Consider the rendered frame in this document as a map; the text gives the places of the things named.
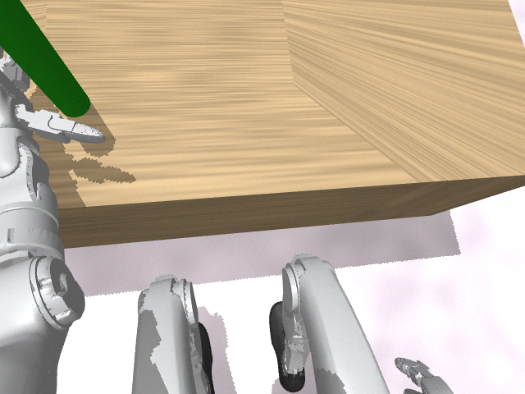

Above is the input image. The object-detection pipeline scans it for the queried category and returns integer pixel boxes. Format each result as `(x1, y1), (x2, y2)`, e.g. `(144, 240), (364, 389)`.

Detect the right robot hand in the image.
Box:
(395, 358), (454, 394)

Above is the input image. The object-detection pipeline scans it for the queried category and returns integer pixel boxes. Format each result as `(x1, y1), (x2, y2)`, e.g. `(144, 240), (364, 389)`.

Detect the can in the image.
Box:
(0, 0), (90, 117)

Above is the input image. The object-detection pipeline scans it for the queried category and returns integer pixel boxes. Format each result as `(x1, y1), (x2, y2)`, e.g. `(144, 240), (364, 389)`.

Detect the left robot hand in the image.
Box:
(0, 46), (105, 144)

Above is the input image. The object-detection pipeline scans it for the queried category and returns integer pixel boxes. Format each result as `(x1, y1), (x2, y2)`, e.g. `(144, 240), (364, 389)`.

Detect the left robot foot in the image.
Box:
(199, 322), (215, 394)

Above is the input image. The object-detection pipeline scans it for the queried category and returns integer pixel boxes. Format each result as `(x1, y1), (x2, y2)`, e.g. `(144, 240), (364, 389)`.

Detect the right robot foot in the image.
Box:
(269, 301), (305, 392)

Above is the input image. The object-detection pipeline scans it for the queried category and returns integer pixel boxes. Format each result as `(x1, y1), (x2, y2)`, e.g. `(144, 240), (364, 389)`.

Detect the left robot arm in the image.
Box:
(0, 127), (85, 394)

